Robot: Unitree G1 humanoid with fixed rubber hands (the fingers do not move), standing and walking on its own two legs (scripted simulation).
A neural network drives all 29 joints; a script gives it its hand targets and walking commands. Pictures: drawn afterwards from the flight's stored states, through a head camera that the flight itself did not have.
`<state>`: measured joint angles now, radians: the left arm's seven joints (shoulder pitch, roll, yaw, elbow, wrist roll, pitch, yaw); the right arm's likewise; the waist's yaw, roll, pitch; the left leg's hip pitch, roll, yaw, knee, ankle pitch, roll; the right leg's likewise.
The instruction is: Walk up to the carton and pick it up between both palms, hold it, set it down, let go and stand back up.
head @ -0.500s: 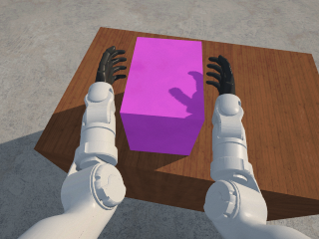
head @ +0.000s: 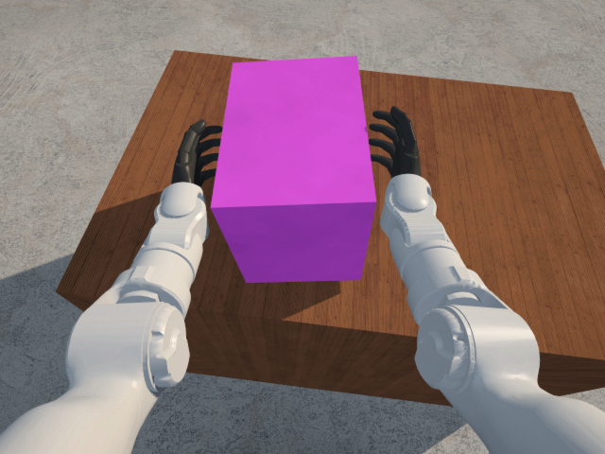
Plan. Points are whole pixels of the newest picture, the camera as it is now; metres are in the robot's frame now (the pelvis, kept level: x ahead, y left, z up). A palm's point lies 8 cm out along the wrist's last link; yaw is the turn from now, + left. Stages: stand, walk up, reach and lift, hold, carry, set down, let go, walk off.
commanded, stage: set down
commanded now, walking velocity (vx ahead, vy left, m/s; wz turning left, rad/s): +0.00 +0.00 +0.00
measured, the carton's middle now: (298, 175) +0.54 +0.02 +0.00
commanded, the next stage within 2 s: none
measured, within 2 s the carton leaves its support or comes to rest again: rests again in 0.40 s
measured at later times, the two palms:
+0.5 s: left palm (187, 188) +0.45 +0.16 +0.06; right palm (401, 180) +0.47 -0.12 +0.07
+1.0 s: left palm (188, 191) +0.45 +0.16 +0.06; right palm (398, 181) +0.47 -0.12 +0.07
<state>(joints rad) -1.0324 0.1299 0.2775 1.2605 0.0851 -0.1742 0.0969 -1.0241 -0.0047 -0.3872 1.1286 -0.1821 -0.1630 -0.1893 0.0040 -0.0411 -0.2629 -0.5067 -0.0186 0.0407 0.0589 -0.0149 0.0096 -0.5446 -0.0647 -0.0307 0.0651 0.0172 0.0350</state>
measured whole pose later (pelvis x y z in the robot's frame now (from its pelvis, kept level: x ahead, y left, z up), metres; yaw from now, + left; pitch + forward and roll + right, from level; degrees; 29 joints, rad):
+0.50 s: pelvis -0.01 -0.02 +0.00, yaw +3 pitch +29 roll +0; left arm -1.03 0.07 0.48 1.20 0.26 -0.17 0.04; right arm -1.02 0.08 -0.72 1.00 -0.49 -0.09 -0.06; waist 0.02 -0.01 -0.28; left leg -0.50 0.00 -0.02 -0.09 0.09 -0.01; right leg -0.52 -0.04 -0.09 -0.09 0.11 0.02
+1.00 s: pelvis -0.01 -0.01 +0.00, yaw +3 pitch +28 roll +0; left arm -0.98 -0.05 0.65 0.99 0.44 -0.13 0.02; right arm -1.00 0.16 -0.86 0.86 -0.66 -0.11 -0.01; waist 0.02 -0.03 -0.25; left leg -0.48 -0.01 -0.01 -0.09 0.08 0.01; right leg -0.50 -0.05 -0.08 -0.09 0.10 0.03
